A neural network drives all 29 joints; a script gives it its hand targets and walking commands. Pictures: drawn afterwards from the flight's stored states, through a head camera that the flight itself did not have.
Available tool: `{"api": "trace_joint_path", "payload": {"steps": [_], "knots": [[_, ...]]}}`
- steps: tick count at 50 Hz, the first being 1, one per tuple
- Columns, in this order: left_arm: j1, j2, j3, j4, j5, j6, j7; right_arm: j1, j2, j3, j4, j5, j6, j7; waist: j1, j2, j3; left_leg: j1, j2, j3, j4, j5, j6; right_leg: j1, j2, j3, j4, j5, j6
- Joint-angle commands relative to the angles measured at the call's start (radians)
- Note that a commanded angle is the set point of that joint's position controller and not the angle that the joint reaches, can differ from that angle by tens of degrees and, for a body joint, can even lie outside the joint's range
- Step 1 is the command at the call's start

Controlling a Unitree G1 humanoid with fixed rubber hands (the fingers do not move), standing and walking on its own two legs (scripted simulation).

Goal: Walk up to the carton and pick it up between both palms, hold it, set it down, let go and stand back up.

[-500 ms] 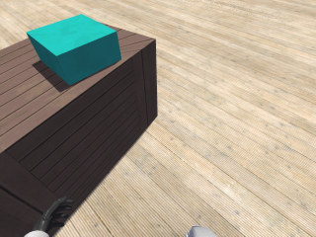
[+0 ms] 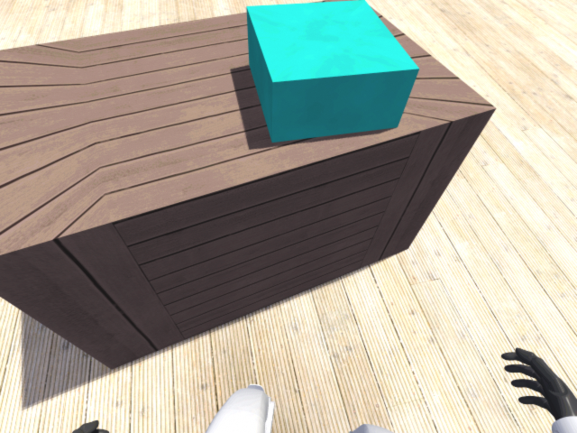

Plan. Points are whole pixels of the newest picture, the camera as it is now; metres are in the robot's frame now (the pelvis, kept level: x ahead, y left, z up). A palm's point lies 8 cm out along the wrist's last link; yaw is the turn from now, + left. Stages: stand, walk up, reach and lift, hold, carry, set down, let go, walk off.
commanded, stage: walk up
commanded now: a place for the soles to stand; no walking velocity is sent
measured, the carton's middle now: (321, 66) +0.85 +0.03 +0.02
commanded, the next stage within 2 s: none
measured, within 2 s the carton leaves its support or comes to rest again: neither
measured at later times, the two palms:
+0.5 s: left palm (179, 343) +0.22 +0.20 -0.06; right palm out of the picture +0.37 -0.43 -0.05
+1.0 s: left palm (218, 275) +0.35 +0.18 -0.08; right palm (563, 199) +0.55 -0.45 -0.03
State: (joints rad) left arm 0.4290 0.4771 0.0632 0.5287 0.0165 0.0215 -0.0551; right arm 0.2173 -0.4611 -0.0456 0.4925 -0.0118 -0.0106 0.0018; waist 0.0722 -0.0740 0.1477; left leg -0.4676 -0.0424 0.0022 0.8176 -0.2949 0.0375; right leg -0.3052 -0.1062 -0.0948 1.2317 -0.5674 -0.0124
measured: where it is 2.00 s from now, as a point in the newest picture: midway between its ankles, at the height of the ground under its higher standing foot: (355, 361)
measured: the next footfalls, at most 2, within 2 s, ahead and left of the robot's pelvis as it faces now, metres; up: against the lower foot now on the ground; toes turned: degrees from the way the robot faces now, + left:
right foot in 0.30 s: +0.28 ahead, -0.24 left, +0.00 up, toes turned +5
left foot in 0.66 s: +0.35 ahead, -0.06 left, +0.00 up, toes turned +25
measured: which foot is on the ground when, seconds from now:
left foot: down 0.00-0.32, up 0.34-0.64, down 0.66-1.00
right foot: up 0.00-0.28, down 0.30-0.68, up 0.70-0.98, down 1.00-1.00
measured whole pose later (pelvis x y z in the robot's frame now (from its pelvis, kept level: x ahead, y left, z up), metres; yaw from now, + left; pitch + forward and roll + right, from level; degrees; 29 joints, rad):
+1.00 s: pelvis +0.34 -0.17 -0.01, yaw +22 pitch -5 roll -2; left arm 0.28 0.47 0.09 0.51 0.01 0.05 -0.05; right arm 0.35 -0.51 -0.04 0.52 0.01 -0.02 -0.06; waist -0.02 -0.05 0.15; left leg -0.38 0.07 -0.10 0.94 -0.47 -0.07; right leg -0.43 -0.09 0.00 0.82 -0.30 -0.02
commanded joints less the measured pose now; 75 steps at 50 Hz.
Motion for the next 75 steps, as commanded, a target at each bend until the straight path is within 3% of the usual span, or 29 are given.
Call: {"api": "trace_joint_path", "payload": {"steps": [1, 4, 11, 14, 15, 16, 17, 18, 19, 22, 28, 31, 33, 34, 35, 37, 43, 48, 49, 51, 52, 58, 60, 61, 64, 67, 70, 72, 75], "knots": [[-0.054, 0.194, 0.063, -0.159, 0.011, -0.043, 0.013, 0.179, -0.307, -0.105, -0.047, 0.008, -0.019, -0.066, -0.116, 0.125, -0.136, 0.386, 0.337, -0.614, -0.406, 0.01, 0.251, -0.431, -0.045, 0.161, 0.082, 0.017, -0.007], [-0.028, 0.168, 0.07, -0.151, 0.02, -0.027, 0.008, 0.116, -0.266, -0.089, -0.063, -0.005, -0.042, -0.052, -0.074, 0.181, -0.089, 0.138, 0.258, -0.448, -0.395, 0.035, 0.222, -0.268, -0.026, 0.133, -0.066, 0.085, 0.008], [-0.138, 0.138, 0.087, -0.215, 0.021, -0.024, -0.023, 0.097, -0.3, -0.105, -0.088, -0.016, -0.05, -0.056, -0.073, 0.245, -0.052, -0.027, 0.227, -0.49, -0.387, -0.418, 0.179, -0.168, 0.007, 0.14, -0.303, 0.238, -0.019], [0.03, 0.169, 0.111, -0.162, 0.02, -0.031, -0.016, 0.038, -0.263, -0.089, -0.09, -0.014, -0.043, -0.055, 0.059, 0.171, -0.089, -0.271, 0.176, -0.336, -0.173, -0.426, 0.087, 0.253, 0.081, 0.067, -0.439, 0.233, -0.052], [0.115, 0.216, 0.13, -0.128, 0.028, -0.041, -0.007, 0.084, -0.197, -0.07, -0.084, -0.018, -0.038, -0.052, 0.098, 0.004, -0.122, -0.361, 0.106, -0.225, 0.096, -0.38, 0.038, 0.376, 0.051, 0.174, -0.543, 0.059, -0.082], [0.127, 0.28, 0.138, -0.15, 0.037, -0.053, 0.003, 0.137, -0.107, -0.045, -0.109, -0.005, -0.04, -0.053, 0.092, -0.244, -0.184, -0.38, -0.001, -0.075, 0.422, -0.344, -0.021, 0.319, -0.217, 0.571, -0.802, -0.354, -0.142], [0.04, 0.32, 0.15, -0.184, 0.015, -0.058, 0.005, 0.116, -0.189, -0.076, -0.138, 0.004, -0.03, -0.066, 0.055, -0.258, -0.144, -0.427, 0.006, -0.088, 0.559, -0.344, -0.036, 0.234, -0.373, 0.96, -1.056, -0.495, -0.266], [-0.009, 0.294, 0.143, -0.188, 0.002, -0.063, 0.012, 0.066, -0.253, -0.097, -0.134, -0.006, -0.029, -0.072, 0.029, -0.108, -0.064, -0.419, 0.05, -0.145, 0.598, -0.28, -0.035, 0.16, -0.366, 0.966, -1.069, -0.481, -0.288], [-0.014, 0.268, 0.136, -0.179, -0.001, -0.064, 0.022, 0.062, -0.27, -0.108, -0.107, 0.002, -0.03, -0.062, 0.016, -0.017, -0.026, -0.394, 0.07, -0.144, 0.597, -0.215, -0.034, 0.132, -0.332, 0.821, -1.01, -0.351, -0.263], [-0.06, 0.236, 0.122, -0.161, 0.017, -0.062, 0.037, 0.157, -0.221, -0.101, -0.023, 0.014, -0.031, -0.039, -0.031, -0.108, -0.029, -0.227, 0.104, -0.112, 0.484, -0.205, -0.04, 0.051, -0.274, 0.495, -0.86, 0.043, -0.242], [-0.036, 0.202, 0.099, -0.13, 0.025, -0.057, 0.034, 0.066, -0.157, -0.065, -0.031, 0.004, -0.033, -0.014, 0.006, -0.136, -0.025, -0.094, 0.082, -0.004, 0.084, -0.162, -0.011, 0.1, -0.234, 0.22, -0.818, 0.397, -0.227], [-0.099, 0.169, 0.08, -0.142, 0.017, -0.035, 0.015, 0.2, -0.167, -0.081, 0.02, 0.007, -0.045, -0.027, -0.087, -0.034, -0.104, 0.318, 0.006, 0.058, -0.157, 0.062, 0.01, -0.088, -0.136, 0.045, -0.592, 0.337, -0.146], [-0.058, 0.108, 0.061, -0.157, 0.019, -0.028, -0.001, 0.341, -0.292, -0.129, 0.03, -0.001, -0.045, -0.058, -0.177, 0.228, -0.219, 0.62, 0.2, -0.347, -0.293, -0.131, 0.107, -0.345, -0.019, -0.041, -0.161, 0.14, -0.047], [-0.073, 0.161, 0.083, -0.189, 0.019, -0.011, 0.0, 0.352, -0.364, -0.142, -0.002, -0.006, -0.043, -0.081, -0.188, 0.285, -0.27, 0.6, 0.424, -0.824, -0.468, -0.297, 0.224, -0.435, 0.07, 0.052, -0.019, -0.05, -0.018], [-0.135, 0.229, 0.105, -0.201, 0.022, 0.014, 0.006, 0.337, -0.35, -0.134, -0.006, 0.004, -0.037, -0.095, -0.198, 0.18, -0.238, 0.504, 0.486, -0.907, -0.499, -0.38, 0.292, -0.443, 0.021, 0.14, 0.06, -0.07, -0.015], [-0.125, 0.204, 0.099, -0.173, 0.022, 0.018, 0.003, 0.257, -0.324, -0.11, -0.036, -0.003, -0.045, -0.111, -0.131, 0.075, -0.104, 0.423, 0.428, -0.714, -0.44, -0.18, 0.251, -0.5, -0.017, 0.188, 0.113, 0.008, -0.004], [-0.057, 0.143, 0.092, -0.114, 0.013, 0.03, 0.006, 0.11, -0.275, -0.084, -0.061, -0.002, -0.059, -0.096, -0.063, 0.248, -0.052, 0.058, 0.283, -0.317, -0.305, 0.222, 0.19, -0.218, -0.027, 0.136, -0.1, 0.146, 0.014], [-0.011, 0.159, 0.091, -0.053, -0.013, 0.013, 0.027, 0.011, -0.267, -0.066, -0.066, 0.027, -0.018, -0.06, -0.006, 0.289, -0.133, -0.152, 0.196, -0.187, -0.114, 0.185, 0.07, 0.214, 0.071, 0.005, -0.493, 0.325, -0.034], [-0.008, 0.195, 0.097, -0.038, -0.008, 0.006, 0.032, 0.037, -0.231, -0.054, -0.052, 0.033, -0.01, -0.054, 0.012, 0.181, -0.144, -0.18, 0.166, -0.157, -0.026, 0.098, 0.031, 0.28, 0.073, 0.039, -0.582, 0.361, -0.042], [-0.119, 0.317, 0.11, -0.09, -0.007, -0.013, 0.042, 0.141, -0.204, -0.055, -0.035, 0.044, 0.008, -0.054, -0.032, -0.135, -0.189, -0.089, 0.028, -0.045, 0.33, -0.289, -0.07, 0.057, -0.327, 0.595, -0.852, 0.164, -0.215], [-0.17, 0.303, 0.112, -0.091, -0.012, -0.022, 0.044, 0.089, -0.265, -0.082, -0.031, 0.039, 0.023, -0.062, -0.022, -0.114, -0.154, -0.043, 0.032, -0.129, 0.435, -0.373, -0.059, -0.058, -0.363, 0.669, -0.895, 0.054, -0.288], [-0.305, 0.231, 0.058, -0.062, -0.014, -0.007, 0.044, 0.221, -0.224, -0.08, 0.118, 0.022, -0.004, -0.024, -0.11, -0.095, -0.12, 0.257, 0.044, -0.033, -0.163, -0.065, -0.001, -0.126, -0.167, 0.165, -0.534, 0.376, -0.067], [-0.241, 0.197, 0.044, -0.05, -0.043, 0.0, 0.051, 0.06, -0.35, -0.112, 0.068, 0.023, -0.007, -0.02, -0.057, 0.233, -0.082, 0.157, 0.278, -0.588, -0.366, 0.149, 0.112, -0.199, 0.021, 0.052, -0.318, 0.065, 0.035], [-0.275, 0.231, 0.055, -0.037, -0.048, 0.003, 0.071, 0.049, -0.322, -0.102, 0.055, 0.023, -0.016, -0.018, -0.092, 0.245, -0.074, -0.003, 0.325, -0.633, -0.388, 0.166, 0.197, -0.051, 0.034, 0.109, -0.301, -0.028, 0.012], [-0.191, 0.222, 0.042, 0.045, -0.025, -0.032, 0.068, -0.054, -0.248, -0.085, 0.07, 0.034, -0.007, -0.02, -0.004, 0.105, -0.16, 0.05, 0.137, -0.236, -0.117, 0.383, 0.047, 0.14, -0.057, 0.17, -0.584, 0.493, -0.043], [-0.224, 0.289, 0.06, 0.059, -0.012, -0.049, 0.068, 0.06, -0.212, -0.087, 0.11, 0.03, 0.015, -0.018, -0.06, -0.074, -0.212, 0.117, 0.013, -0.099, 0.098, -0.13, -0.033, 0.074, -0.287, 0.426, -0.712, 0.588, -0.226], [-0.293, 0.263, 0.045, 0.056, -0.011, -0.027, 0.062, 0.083, -0.197, -0.076, 0.147, 0.022, 0.011, -0.012, -0.083, -0.069, -0.152, 0.225, 0.056, -0.089, -0.113, 0.043, -0.001, -0.002, -0.203, 0.22, -0.649, 0.547, -0.136], [-0.274, 0.223, 0.028, 0.065, -0.027, -0.024, 0.053, 0.013, -0.261, -0.093, 0.155, 0.021, 0.009, -0.012, -0.061, 0.066, -0.163, 0.248, 0.162, -0.311, -0.23, 0.322, 0.061, -0.033, -0.057, 0.09, -0.475, 0.436, -0.015], [-0.238, 0.218, 0.025, 0.122, -0.033, -0.017, 0.064, -0.076, -0.233, -0.077, 0.153, 0.037, 0.011, -0.01, -0.042, 0.094, -0.171, 0.101, 0.165, -0.292, -0.255, 0.286, 0.085, 0.142, -0.013, 0.098, -0.58, 0.382, -0.013]]}}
